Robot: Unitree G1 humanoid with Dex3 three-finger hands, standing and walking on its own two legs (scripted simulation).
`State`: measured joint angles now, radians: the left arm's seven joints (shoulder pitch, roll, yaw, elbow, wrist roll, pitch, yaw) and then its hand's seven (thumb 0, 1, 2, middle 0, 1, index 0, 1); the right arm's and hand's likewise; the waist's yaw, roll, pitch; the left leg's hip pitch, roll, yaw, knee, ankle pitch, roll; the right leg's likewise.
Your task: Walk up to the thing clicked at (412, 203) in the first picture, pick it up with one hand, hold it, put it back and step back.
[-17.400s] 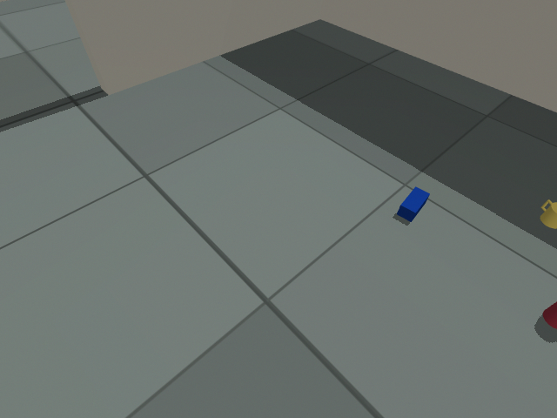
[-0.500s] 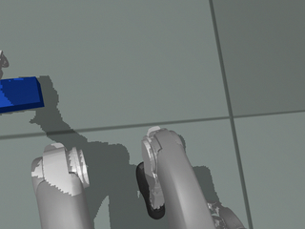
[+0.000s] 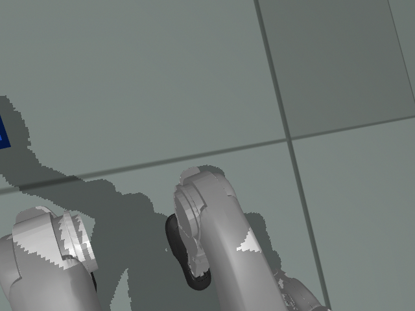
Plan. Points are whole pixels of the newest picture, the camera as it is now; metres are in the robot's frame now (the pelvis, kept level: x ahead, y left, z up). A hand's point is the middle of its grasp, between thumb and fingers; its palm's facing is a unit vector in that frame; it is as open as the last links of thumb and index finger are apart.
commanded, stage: rest palm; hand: left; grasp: from above
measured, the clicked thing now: out of the picture +0.46 +0.34 -0.27
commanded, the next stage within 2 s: close in 1.12 s
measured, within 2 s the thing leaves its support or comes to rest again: neither
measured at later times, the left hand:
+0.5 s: hand out of the picture +0.43 +0.34 -0.24, palm faces -0.47 -0.14 -0.87, open 14.3 cm
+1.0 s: hand out of the picture +0.45 +0.33 -0.25, palm faces -0.43 -0.12 -0.90, open 14.2 cm
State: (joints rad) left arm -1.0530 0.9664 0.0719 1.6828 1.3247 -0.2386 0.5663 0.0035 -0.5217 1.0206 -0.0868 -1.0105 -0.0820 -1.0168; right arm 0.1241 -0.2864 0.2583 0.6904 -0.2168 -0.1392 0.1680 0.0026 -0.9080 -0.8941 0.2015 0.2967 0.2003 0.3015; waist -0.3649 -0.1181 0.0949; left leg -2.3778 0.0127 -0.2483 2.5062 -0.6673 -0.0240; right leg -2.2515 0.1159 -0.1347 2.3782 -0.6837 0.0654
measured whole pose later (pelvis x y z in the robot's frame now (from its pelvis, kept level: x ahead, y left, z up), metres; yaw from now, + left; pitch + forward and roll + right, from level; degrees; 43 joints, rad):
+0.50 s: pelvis +0.00 +0.00 +0.00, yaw -1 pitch +28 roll -14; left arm -1.00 1.01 0.10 1.64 1.29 -0.29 0.54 0.00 -0.56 1.03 -0.08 -0.97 -0.06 -0.99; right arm 0.06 -0.33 0.27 0.66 -0.24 -0.15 0.19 0.00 -0.91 -0.90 0.20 0.30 0.20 0.30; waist -0.34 -0.14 0.14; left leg -2.34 0.01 -0.29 2.53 -0.70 -0.04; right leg -2.21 0.12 -0.17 2.38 -0.70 0.07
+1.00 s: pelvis +0.00 +0.01 +0.00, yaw -2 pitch +28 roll -15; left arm -1.04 1.03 0.09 1.71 1.29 -0.22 0.63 0.00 -0.52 1.00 -0.09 -0.99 -0.08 -1.01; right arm 0.07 -0.32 0.32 0.66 -0.25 -0.21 0.22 0.00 -0.91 -0.90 0.20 0.30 0.20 0.30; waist -0.38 -0.16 0.16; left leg -2.35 0.02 -0.29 2.54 -0.70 -0.02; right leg -2.22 0.13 -0.17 2.37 -0.69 0.07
